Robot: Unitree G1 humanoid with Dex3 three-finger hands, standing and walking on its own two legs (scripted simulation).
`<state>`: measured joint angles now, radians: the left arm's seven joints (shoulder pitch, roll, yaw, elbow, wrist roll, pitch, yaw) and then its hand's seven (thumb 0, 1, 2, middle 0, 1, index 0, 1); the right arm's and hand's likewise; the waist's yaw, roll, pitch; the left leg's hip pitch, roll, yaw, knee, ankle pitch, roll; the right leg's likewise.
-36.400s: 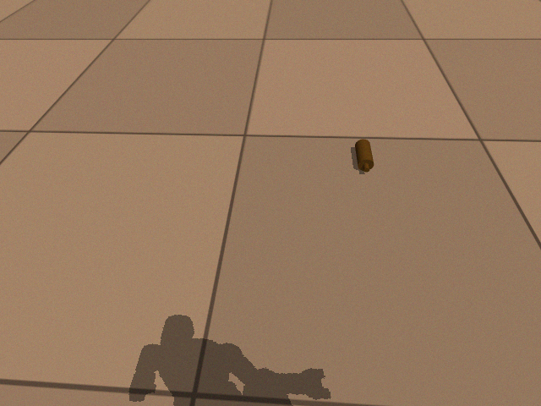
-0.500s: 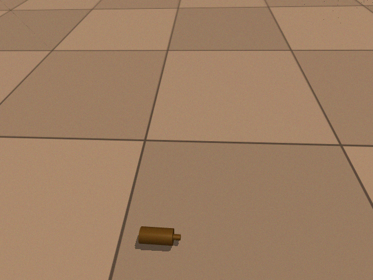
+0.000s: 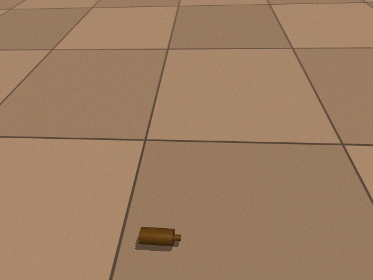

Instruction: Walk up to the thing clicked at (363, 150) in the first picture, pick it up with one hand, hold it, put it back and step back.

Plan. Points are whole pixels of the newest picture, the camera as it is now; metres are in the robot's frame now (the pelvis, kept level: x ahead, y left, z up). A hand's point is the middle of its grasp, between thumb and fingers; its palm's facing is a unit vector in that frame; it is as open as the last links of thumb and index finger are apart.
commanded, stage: stand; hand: left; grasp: from above
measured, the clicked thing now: (160, 236) +0.46 +0.20 -0.74
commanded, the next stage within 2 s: step back in 0.80 s
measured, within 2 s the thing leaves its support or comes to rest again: neither
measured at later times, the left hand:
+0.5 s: hand out of the picture +0.07 +0.24 -0.16, palm faces +0.01 -0.94 -0.34, open 7.4 cm
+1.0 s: hand out of the picture +0.08 +0.28 -0.17, palm faces +0.01 -0.92 -0.38, open 7.4 cm
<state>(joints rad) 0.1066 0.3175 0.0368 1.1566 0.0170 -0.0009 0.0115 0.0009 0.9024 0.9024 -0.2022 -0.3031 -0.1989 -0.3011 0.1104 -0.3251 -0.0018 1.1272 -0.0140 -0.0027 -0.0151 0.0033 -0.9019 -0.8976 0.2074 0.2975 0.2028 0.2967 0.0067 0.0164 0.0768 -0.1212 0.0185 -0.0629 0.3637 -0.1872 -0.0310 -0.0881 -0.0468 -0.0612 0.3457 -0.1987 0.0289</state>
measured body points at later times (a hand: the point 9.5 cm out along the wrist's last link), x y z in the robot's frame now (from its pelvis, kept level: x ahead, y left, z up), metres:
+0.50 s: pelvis +0.00 -0.01 +0.00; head +0.02 -0.01 +0.45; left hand +0.07 +0.29 -0.13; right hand +0.08 -0.30 -0.14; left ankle +0.01 +0.14 -0.75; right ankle +0.00 -0.13 -0.75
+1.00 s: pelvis -0.02 +0.02 -0.01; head +0.03 +0.02 +0.43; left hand +0.08 +0.33 -0.14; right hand +0.07 -0.30 -0.14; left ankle -0.02 +0.13 -0.72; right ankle +0.00 -0.13 -0.75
